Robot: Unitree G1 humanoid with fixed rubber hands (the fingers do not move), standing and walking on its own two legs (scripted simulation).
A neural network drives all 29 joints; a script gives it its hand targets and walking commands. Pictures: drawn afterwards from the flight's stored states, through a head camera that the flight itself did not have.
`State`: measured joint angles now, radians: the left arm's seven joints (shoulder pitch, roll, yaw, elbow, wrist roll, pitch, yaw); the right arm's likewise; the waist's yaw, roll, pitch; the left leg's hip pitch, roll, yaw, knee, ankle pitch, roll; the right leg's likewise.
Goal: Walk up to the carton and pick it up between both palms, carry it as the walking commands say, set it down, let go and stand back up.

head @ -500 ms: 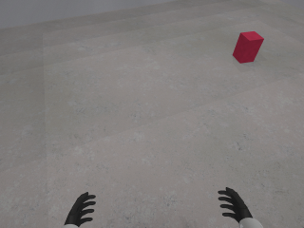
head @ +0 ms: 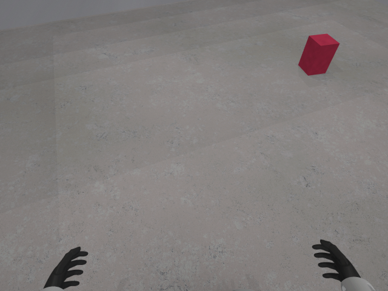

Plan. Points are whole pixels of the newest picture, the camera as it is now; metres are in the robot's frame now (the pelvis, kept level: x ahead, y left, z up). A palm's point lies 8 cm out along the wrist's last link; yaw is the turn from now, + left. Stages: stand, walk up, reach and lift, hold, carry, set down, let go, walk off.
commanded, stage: stand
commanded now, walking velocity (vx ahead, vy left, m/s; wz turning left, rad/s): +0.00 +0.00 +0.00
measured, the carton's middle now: (317, 55) +1.98 -1.14 -0.61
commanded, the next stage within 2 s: walk up in 1.82 s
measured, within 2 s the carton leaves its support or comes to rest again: neither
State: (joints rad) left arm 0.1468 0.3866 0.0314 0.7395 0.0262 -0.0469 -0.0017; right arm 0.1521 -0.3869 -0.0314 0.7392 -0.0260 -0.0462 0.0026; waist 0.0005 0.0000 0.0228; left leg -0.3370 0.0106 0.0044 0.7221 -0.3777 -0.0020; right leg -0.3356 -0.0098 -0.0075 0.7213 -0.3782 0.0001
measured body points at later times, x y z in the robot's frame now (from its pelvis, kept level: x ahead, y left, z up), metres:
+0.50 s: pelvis +0.00 +0.00 +0.02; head +0.01 +0.00 +0.47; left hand +0.14 +0.31 -0.08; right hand +0.14 -0.31 -0.08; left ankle +0.00 +0.12 -0.72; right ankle +0.00 -0.12 -0.72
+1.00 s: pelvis +0.00 +0.00 +0.03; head +0.00 +0.00 +0.48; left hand +0.11 +0.32 -0.08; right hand +0.11 -0.32 -0.08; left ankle +0.00 +0.12 -0.72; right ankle +0.00 -0.12 -0.72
